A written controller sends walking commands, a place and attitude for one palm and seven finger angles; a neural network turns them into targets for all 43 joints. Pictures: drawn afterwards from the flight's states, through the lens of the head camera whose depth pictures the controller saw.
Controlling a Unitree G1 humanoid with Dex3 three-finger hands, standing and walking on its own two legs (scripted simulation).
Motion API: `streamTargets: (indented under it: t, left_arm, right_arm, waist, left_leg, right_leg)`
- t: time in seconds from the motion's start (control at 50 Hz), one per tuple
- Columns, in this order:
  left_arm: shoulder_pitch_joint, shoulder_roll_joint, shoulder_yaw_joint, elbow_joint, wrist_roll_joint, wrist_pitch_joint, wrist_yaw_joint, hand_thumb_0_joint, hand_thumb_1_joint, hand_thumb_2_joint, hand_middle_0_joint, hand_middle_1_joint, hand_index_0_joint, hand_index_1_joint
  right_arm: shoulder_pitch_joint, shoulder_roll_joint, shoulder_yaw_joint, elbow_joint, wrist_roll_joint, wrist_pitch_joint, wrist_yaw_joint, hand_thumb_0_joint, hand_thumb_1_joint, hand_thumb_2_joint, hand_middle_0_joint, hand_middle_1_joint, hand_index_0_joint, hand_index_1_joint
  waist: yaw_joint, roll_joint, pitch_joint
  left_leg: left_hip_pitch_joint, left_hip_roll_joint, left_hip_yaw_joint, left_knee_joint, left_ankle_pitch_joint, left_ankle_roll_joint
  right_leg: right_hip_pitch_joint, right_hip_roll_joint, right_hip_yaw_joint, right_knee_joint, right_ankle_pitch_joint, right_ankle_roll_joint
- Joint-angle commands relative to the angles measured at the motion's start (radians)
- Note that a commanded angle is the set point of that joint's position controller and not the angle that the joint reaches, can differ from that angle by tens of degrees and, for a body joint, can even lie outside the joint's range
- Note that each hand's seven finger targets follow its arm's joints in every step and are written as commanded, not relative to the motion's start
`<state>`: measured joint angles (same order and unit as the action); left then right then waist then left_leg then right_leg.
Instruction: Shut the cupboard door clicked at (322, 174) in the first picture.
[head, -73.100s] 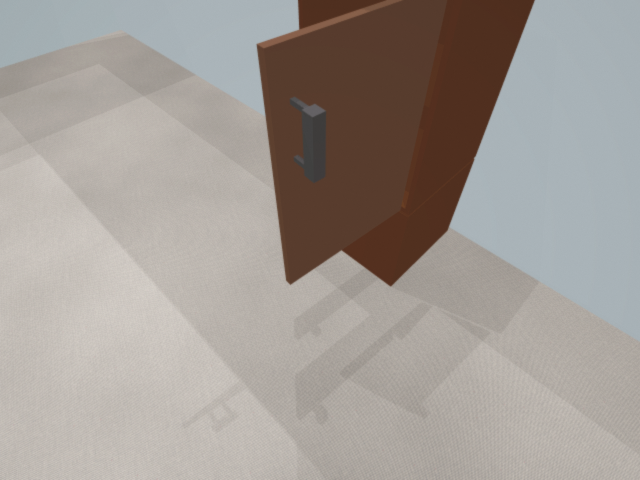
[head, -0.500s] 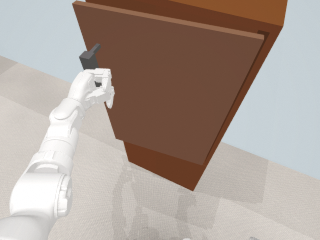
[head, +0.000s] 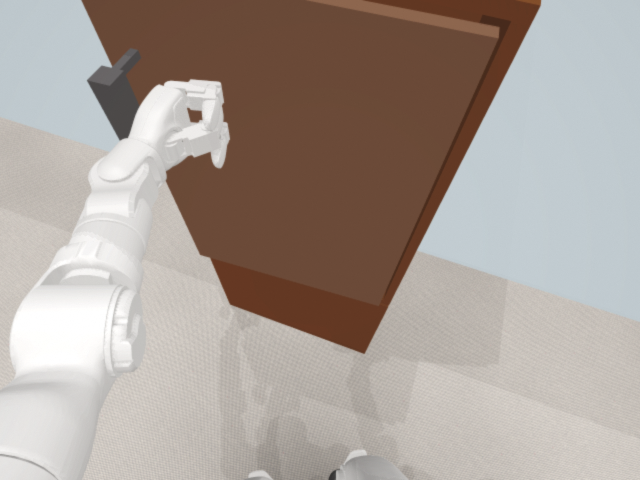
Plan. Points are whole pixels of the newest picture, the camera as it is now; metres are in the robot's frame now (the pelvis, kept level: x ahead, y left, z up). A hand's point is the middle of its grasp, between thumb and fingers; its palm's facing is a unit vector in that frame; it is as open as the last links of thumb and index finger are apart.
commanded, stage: push the door shut along its arc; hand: left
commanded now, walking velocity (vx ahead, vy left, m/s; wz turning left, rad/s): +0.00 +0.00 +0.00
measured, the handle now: (139, 111) +0.55 +0.17 +0.12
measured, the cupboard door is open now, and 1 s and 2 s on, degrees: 3 0 0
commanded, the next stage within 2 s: pull the fist back off the door in 0.24 s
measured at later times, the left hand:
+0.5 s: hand (226, 124) +0.52 +0.06 +0.13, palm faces -0.08 -0.99 +0.08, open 2.9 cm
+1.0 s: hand (241, 158) +0.47 +0.05 +0.12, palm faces +0.00 -1.00 -0.01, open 3.1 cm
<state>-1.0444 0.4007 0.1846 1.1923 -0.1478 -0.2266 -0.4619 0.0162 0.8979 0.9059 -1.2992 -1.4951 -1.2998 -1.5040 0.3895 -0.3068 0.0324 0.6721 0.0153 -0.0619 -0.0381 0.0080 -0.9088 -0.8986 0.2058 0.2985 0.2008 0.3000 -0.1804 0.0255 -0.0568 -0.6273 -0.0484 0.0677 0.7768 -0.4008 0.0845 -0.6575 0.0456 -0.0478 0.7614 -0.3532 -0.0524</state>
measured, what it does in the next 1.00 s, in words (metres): stands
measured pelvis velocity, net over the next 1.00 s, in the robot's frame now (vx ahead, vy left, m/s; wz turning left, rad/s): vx -0.01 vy -0.02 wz -0.02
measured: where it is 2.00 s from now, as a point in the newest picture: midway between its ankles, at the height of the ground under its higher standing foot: outside the picture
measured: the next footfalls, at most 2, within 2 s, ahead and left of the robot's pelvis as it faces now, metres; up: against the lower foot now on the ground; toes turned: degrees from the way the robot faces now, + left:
none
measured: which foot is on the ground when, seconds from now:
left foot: down 0.00-1.00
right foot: down 0.00-1.00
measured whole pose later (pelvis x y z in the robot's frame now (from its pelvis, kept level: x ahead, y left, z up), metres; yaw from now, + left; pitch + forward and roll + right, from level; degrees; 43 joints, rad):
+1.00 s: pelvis -0.01 -0.02 +0.01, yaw -1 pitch +11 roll +0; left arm -0.80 0.19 0.20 1.01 -0.09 -0.34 0.06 0.01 0.90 0.90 -1.30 -1.50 -1.30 -1.50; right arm 0.43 -0.28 0.00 0.66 0.01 -0.01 0.05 0.01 -0.91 -0.90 0.20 0.30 0.20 0.30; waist -0.12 0.04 -0.07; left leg -0.55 -0.02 0.08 0.73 -0.38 0.05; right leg -0.59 0.08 -0.03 0.72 -0.32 -0.08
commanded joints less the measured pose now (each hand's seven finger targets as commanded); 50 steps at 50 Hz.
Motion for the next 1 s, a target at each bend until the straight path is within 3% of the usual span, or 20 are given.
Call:
streamTargets:
  t: [0.0, 0.04, 0.06, 0.1, 0.22, 0.28, 0.32, 0.34, 0.36, 0.38, 0.4, 0.44, 0.48, 0.54, 0.6, 0.68, 0.82, 0.86, 0.96, 0.98]
  left_arm:
    - [-0.545, 0.2, 0.041, -0.229, -0.021, -0.072, -0.002, 0.0, 0.9, 0.9, -1.3, -1.5, -1.3, -1.5]
    - [-0.533, 0.152, 0.009, -0.213, -0.025, -0.06, -0.013, 0.0, 0.9, 0.9, -1.3, -1.5, -1.3, -1.5]
    - [-0.558, 0.166, 0.014, -0.218, -0.025, -0.057, -0.017, 0.0, 0.9, 0.9, -1.3, -1.5, -1.3, -1.5]
    - [-0.6, 0.119, -0.029, -0.197, -0.027, -0.045, -0.022, 0.0, 0.9, 0.9, -1.3, -1.5, -1.3, -1.5]
    - [-0.664, 0.136, -0.015, -0.218, -0.035, -0.035, -0.037, 0.0, 0.9, 0.9, -1.3, -1.5, -1.3, -1.5]
    - [-0.703, 0.035, -0.094, -0.205, -0.049, -0.026, -0.045, 0.0, 0.9, 0.9, -1.3, -1.5, -1.3, -1.5]
    - [-0.718, 0.076, -0.068, -0.192, -0.047, -0.013, -0.043, 0.0, 0.9, 0.9, -1.3, -1.5, -1.3, -1.5]
    - [-0.73, 0.142, 0.168, -0.159, -0.123, 0.012, 0.166, 0.0, 0.9, 0.9, -1.3, -1.5, -1.3, -1.5]
    - [-0.68, 0.039, 0.076, -0.164, -0.092, 0.021, 0.262, 0.0, 0.9, 0.9, -1.3, -1.5, -1.3, -1.5]
    - [-0.664, -0.006, 0.076, -0.194, -0.085, 0.007, 0.335, 0.0, 0.9, 0.9, -1.3, -1.5, -1.3, -1.5]
    - [-0.639, -0.05, 0.065, -0.216, -0.069, -0.013, 0.407, 0.0, 0.9, 0.9, -1.3, -1.5, -1.3, -1.5]
    - [-0.642, -0.083, 0.073, -0.269, -0.029, -0.074, 0.552, 0.0, 0.9, 0.9, -1.3, -1.5, -1.3, -1.5]
    - [-0.643, -0.098, 0.014, -0.291, 0.069, -0.146, 0.64, 0.0, 0.9, 0.9, -1.3, -1.5, -1.3, -1.5]
    - [-0.612, -0.049, -0.013, -0.231, 0.161, -0.193, 0.638, 0.0, 0.9, 0.9, -1.3, -1.5, -1.3, -1.5]
    - [-0.613, 0.009, 0.027, -0.175, 0.138, -0.179, 0.594, 0.0, 0.9, 0.9, -1.3, -1.5, -1.3, -1.5]
    - [-0.511, 0.01, 0.069, -0.153, 0.072, -0.171, 0.555, 0.0, 0.9, 0.9, -1.3, -1.5, -1.3, -1.5]
    - [-0.275, 0.0, 0.083, -0.24, 0.075, -0.201, 0.539, 0.0, 0.9, 0.9, -1.3, -1.5, -1.3, -1.5]
    - [-0.26, -0.038, 0.042, -0.298, 0.069, -0.191, 0.529, 0.0, 0.9, 0.9, -1.3, -1.5, -1.3, -1.5]
    - [-0.231, -0.072, 0.002, -0.524, 0.039, -0.184, 0.528, 0.0, 0.9, 0.9, -1.3, -1.5, -1.3, -1.5]
    - [-0.202, -0.066, 0.002, -0.553, 0.035, -0.181, 0.53, 0.0, 0.9, 0.9, -1.3, -1.5, -1.3, -1.5]
  right_arm:
    - [0.128, -0.171, -0.066, -0.063, 0.005, -0.022, -0.011, 0.0, -0.9, -0.9, 0.2, 0.3, 0.2, 0.3]
    - [0.125, -0.168, -0.069, -0.061, 0.005, -0.022, -0.009, 0.0, -0.9, -0.9, 0.2, 0.3, 0.2, 0.3]
    - [0.135, -0.174, -0.071, -0.054, 0.005, -0.021, -0.011, 0.0, -0.9, -0.9, 0.2, 0.3, 0.2, 0.3]
    - [0.131, -0.17, -0.065, -0.042, 0.006, -0.016, -0.017, 0.0, -0.9, -0.9, 0.2, 0.3, 0.2, 0.3]
    - [0.141, -0.175, -0.07, -0.021, 0.001, -0.025, -0.02, 0.0, -0.9, -0.9, 0.2, 0.3, 0.2, 0.3]
    - [0.136, -0.17, -0.069, 0.0, 0.003, -0.03, -0.027, 0.0, -0.9, -0.9, 0.2, 0.3, 0.2, 0.3]
    - [0.139, -0.178, -0.067, 0.015, -0.001, -0.035, -0.027, 0.0, -0.9, -0.9, 0.2, 0.3, 0.2, 0.3]
    - [0.137, -0.129, -0.056, -0.008, 0.011, -0.042, -0.013, 0.0, -0.9, -0.9, 0.2, 0.3, 0.2, 0.3]
    - [0.147, -0.116, -0.053, -0.016, 0.004, -0.048, 0.014, 0.0, -0.9, -0.9, 0.2, 0.3, 0.2, 0.3]
    - [0.154, -0.108, -0.064, -0.021, 0.001, -0.052, 0.029, 0.0, -0.9, -0.9, 0.2, 0.3, 0.2, 0.3]
    - [0.155, -0.103, -0.069, -0.021, -0.008, -0.051, 0.048, 0.0, -0.9, -0.9, 0.2, 0.3, 0.2, 0.3]
    - [0.145, -0.096, -0.076, -0.015, -0.026, -0.05, 0.075, 0.0, -0.9, -0.9, 0.2, 0.3, 0.2, 0.3]
    - [0.155, -0.098, -0.081, -0.006, -0.044, -0.047, 0.1, 0.0, -0.9, -0.9, 0.2, 0.3, 0.2, 0.3]
    - [0.151, -0.113, -0.083, -0.011, -0.045, -0.027, 0.118, 0.0, -0.9, -0.9, 0.2, 0.3, 0.2, 0.3]
    - [0.14, -0.122, -0.075, -0.033, -0.029, -0.009, 0.107, 0.0, -0.9, -0.9, 0.2, 0.3, 0.2, 0.3]
    - [0.114, -0.113, -0.067, -0.069, -0.012, -0.009, 0.091, 0.0, -0.9, -0.9, 0.2, 0.3, 0.2, 0.3]
    - [0.099, -0.103, -0.075, -0.108, -0.007, 0.0, 0.096, 0.0, -0.9, -0.9, 0.2, 0.3, 0.2, 0.3]
    - [0.088, -0.098, -0.077, -0.117, -0.002, 0.007, 0.094, 0.0, -0.9, -0.9, 0.2, 0.3, 0.2, 0.3]
    - [0.043, -0.087, -0.082, -0.132, 0.01, 0.002, 0.08, 0.0, -0.9, -0.9, 0.2, 0.3, 0.2, 0.3]
    - [0.039, -0.088, -0.086, -0.134, 0.013, 0.003, 0.074, 0.0, -0.9, -0.9, 0.2, 0.3, 0.2, 0.3]
  waist:
    - [-0.018, 0.02, -0.479]
    - [-0.023, 0.004, -0.473]
    - [-0.034, -0.012, -0.471]
    - [-0.046, 0.021, -0.447]
    - [-0.057, 0.01, -0.508]
    - [-0.079, 0.033, -0.468]
    - [-0.08, 0.018, -0.46]
    - [-0.031, 0.085, -0.446]
    - [-0.035, 0.069, -0.467]
    - [-0.037, -0.004, -0.494]
    - [-0.026, 0.009, -0.515]
    - [-0.018, -0.015, -0.516]
    - [-0.03, 0.012, -0.511]
    - [-0.033, 0.03, -0.512]
    - [-0.027, -0.013, -0.494]
    - [0.006, -0.082, -0.439]
    - [0.067, -0.09, -0.42]
    - [0.06, -0.098, -0.4]
    - [0.076, -0.029, -0.445]
    - [0.078, -0.054, -0.442]
  left_leg:
    - [0.349, 0.035, -0.128, -0.033, 0.442, -0.032]
    - [0.349, 0.032, -0.121, -0.027, 0.428, -0.028]
    - [0.333, 0.032, -0.118, -0.025, 0.412, -0.026]
    - [0.346, 0.029, -0.123, -0.019, 0.433, -0.027]
    - [0.348, 0.02, -0.114, 0.004, 0.431, -0.019]
    - [0.374, 0.019, -0.116, 0.012, 0.443, -0.016]
    - [0.364, 0.02, -0.124, 0.02, 0.411, -0.019]
    - [0.247, 0.037, -0.128, 0.006, 0.398, -0.045]
    - [0.248, 0.039, -0.137, -0.022, 0.402, -0.056]
    - [0.271, 0.04, -0.142, -0.019, 0.453, -0.054]
    - [0.28, 0.037, -0.13, -0.019, 0.471, -0.059]
    - [0.259, 0.034, -0.117, -0.007, 0.449, -0.062]
    - [0.269, 0.035, -0.121, 0.01, 0.452, -0.058]
    - [0.274, 0.031, -0.123, 0.001, 0.375, -0.053]
    - [0.222, 0.025, -0.111, -0.031, 0.288, -0.047]
    - [0.154, 0.024, -0.086, -0.063, 0.232, -0.041]
    - [0.139, 0.017, -0.05, -0.081, 0.243, -0.035]
    - [0.141, 0.017, -0.04, -0.094, 0.23, -0.033]
    - [0.244, 0.019, -0.039, -0.107, 0.272, -0.032]
    - [0.255, 0.022, -0.043, -0.108, 0.285, -0.03]
  right_leg:
    - [0.083, -0.004, 0.034, -0.065, 0.369, 0.012]
    - [0.074, -0.003, 0.036, -0.072, 0.369, 0.016]
    - [0.076, -0.004, 0.039, -0.074, 0.37, 0.019]
    - [0.04, 0.003, 0.028, -0.07, 0.37, 0.015]
    - [0.053, 0.003, 0.039, -0.063, 0.394, 0.019]
    - [-0.024, 0.005, 0.022, -0.053, 0.372, 0.016]
    - [-0.038, 0.006, 0.024, -0.059, 0.338, 0.019]
    - [0.048, -0.012, 0.052, -0.082, 0.349, 0.019]
    - [0.081, -0.011, 0.042, -0.077, 0.363, 0.027]
    - [0.099, -0.008, 0.033, -0.068, 0.4, 0.032]
    - [0.102, -0.005, 0.035, -0.071, 0.414, 0.037]
    - [0.107, -0.004, 0.03, -0.067, 0.405, 0.042]
    - [0.071, -0.005, 0.028, -0.045, 0.39, 0.042]
    - [0.066, -0.008, 0.046, -0.049, 0.342, 0.04]
    - [0.14, -0.009, 0.067, -0.075, 0.322, 0.043]
    - [0.231, -0.008, 0.077, -0.105, 0.315, 0.044]
    - [0.31, -0.01, 0.091, -0.118, 0.366, 0.049]
    - [0.324, -0.015, 0.097, -0.137, 0.365, 0.057]
    - [0.351, -0.012, 0.093, -0.151, 0.393, 0.056]
    - [0.36, -0.01, 0.089, -0.151, 0.401, 0.057]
